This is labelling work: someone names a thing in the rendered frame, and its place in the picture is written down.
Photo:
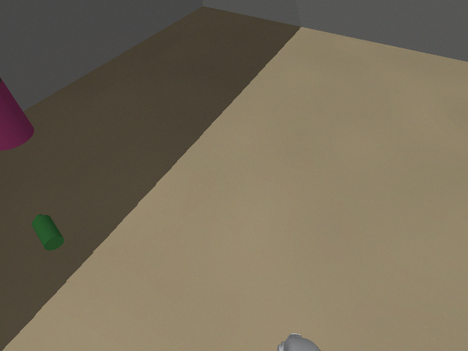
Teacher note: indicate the bottle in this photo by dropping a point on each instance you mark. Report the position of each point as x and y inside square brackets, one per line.
[47, 232]

